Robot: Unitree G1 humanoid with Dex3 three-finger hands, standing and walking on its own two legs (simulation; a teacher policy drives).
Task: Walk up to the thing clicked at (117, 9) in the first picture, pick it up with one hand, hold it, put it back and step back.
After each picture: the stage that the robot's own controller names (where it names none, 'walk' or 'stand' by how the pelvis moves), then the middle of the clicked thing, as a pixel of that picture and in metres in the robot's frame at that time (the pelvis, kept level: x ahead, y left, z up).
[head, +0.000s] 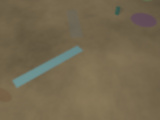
stand; (117, 10) +2.17 -0.60 -0.72
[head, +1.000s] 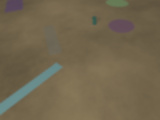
walk; (94, 20) +2.10 -0.09 -0.69
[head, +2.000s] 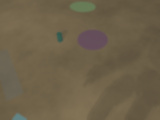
walk; (59, 37) +1.50 +0.29 -0.71
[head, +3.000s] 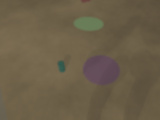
walk; (61, 66) +1.02 +0.26 -0.71
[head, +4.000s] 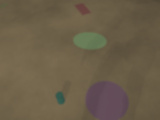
walk; (60, 98) +0.68 +0.25 -0.72
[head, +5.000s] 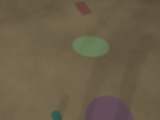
stand; (57, 117) +0.47 +0.24 -0.70
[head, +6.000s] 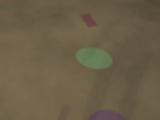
stand; out of the picture +0.45 +0.19 -0.72
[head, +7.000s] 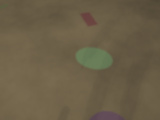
stand; out of the picture +0.42 +0.20 -0.72
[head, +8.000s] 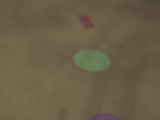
stand; out of the picture +0.41 +0.21 -0.73
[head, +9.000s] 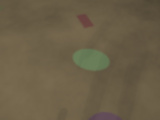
stand; out of the picture +0.41 +0.21 -0.73
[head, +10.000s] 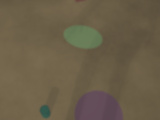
go down; (45, 111) +0.43 +0.22 -0.69
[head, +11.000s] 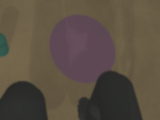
go down; out of the picture +0.50 +0.25 -0.29
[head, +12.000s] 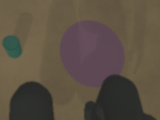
close in; (13, 47) +0.50 +0.24 -0.30
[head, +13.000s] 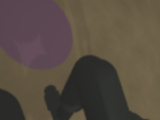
close in; out of the picture +0.49 +0.29 -0.23
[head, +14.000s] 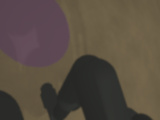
close; out of the picture +0.48 +0.30 -0.24
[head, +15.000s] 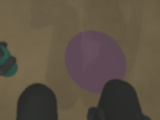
lift; (3, 62) +0.39 +0.26 -0.11
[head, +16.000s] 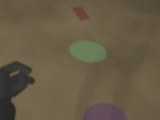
close; out of the picture +0.13 +0.01 -0.64
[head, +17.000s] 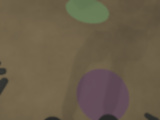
go down; out of the picture +0.18 +0.04 -0.57
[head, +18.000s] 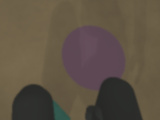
go down; (56, 114) +0.23 +0.04 -0.33
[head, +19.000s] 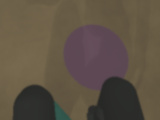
hold; (57, 115) +0.23 +0.05 -0.32
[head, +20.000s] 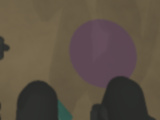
hold; (59, 112) +0.22 +0.05 -0.32
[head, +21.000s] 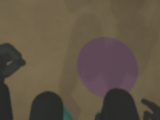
lower; (65, 119) +0.21 +0.05 -0.41
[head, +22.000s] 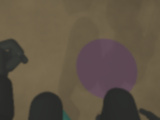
lower; out of the picture +0.22 +0.06 -0.40
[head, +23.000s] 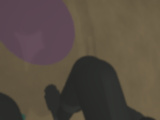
lower; (3, 117) +0.22 +0.08 -0.26
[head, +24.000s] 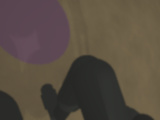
lower; out of the picture +0.22 +0.09 -0.26
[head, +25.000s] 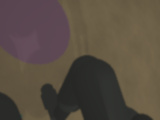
rest; (0, 117) +0.22 +0.09 -0.26
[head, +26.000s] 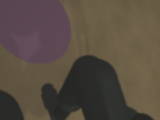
withdraw; (1, 114) +0.23 +0.08 -0.26
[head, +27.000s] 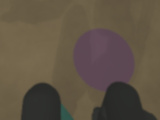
walk; (60, 114) +0.23 +0.05 -0.35
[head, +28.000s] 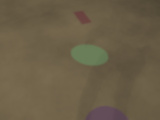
stand; out of the picture +0.14 +0.05 -0.68
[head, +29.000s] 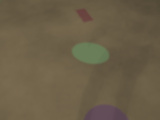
stand; out of the picture +0.14 +0.06 -0.69
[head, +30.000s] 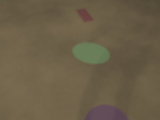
stand; out of the picture +0.14 +0.05 -0.69
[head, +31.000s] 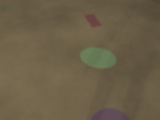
stand; out of the picture +0.15 +0.06 -0.75
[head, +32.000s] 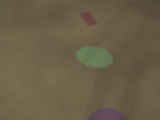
stand; out of the picture +0.13 +0.06 -0.75
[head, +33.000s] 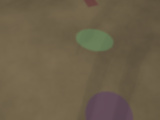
walk; out of the picture +0.15 +0.05 -0.74
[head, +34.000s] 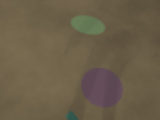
walk; (73, 119) +0.39 +0.00 -0.73
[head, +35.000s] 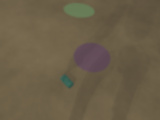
stand; (67, 81) +0.74 +0.12 -0.72
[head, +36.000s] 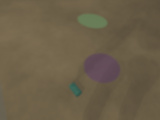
stand; (75, 89) +0.74 +0.03 -0.73
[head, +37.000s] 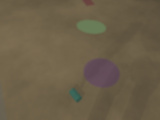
stand; (75, 95) +0.74 +0.05 -0.75
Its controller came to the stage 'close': yes
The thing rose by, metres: 0.37
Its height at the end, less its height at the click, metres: -0.02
